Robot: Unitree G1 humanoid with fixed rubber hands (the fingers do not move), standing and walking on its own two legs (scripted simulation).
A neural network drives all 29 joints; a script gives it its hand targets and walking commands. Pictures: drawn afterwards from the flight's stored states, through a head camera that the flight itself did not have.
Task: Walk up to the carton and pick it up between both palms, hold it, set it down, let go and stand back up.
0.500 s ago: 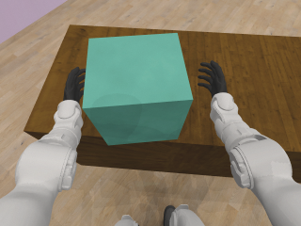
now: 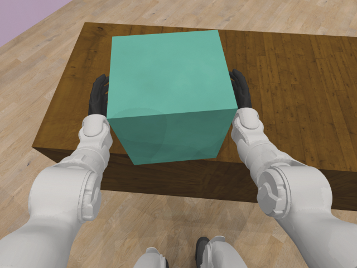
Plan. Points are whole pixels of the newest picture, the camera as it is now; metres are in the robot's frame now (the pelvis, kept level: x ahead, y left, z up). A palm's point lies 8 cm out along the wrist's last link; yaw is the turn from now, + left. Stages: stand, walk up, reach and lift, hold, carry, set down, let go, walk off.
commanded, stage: reach and lift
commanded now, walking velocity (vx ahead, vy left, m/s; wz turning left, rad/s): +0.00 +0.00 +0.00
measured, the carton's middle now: (171, 105) +0.50 +0.02 -0.01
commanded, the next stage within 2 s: none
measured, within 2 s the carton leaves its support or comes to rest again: neither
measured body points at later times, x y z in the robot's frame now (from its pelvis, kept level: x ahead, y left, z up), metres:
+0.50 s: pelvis +0.04 +0.01 +0.03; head +0.18 +0.00 +0.46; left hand +0.47 +0.18 +0.02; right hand +0.46 -0.15 +0.02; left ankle -0.01 +0.10 -0.67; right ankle +0.07 -0.09 -0.67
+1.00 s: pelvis +0.03 +0.01 +0.04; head +0.18 +0.00 +0.46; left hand +0.47 +0.18 +0.02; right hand +0.46 -0.15 +0.02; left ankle -0.01 +0.10 -0.67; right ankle +0.07 -0.09 -0.67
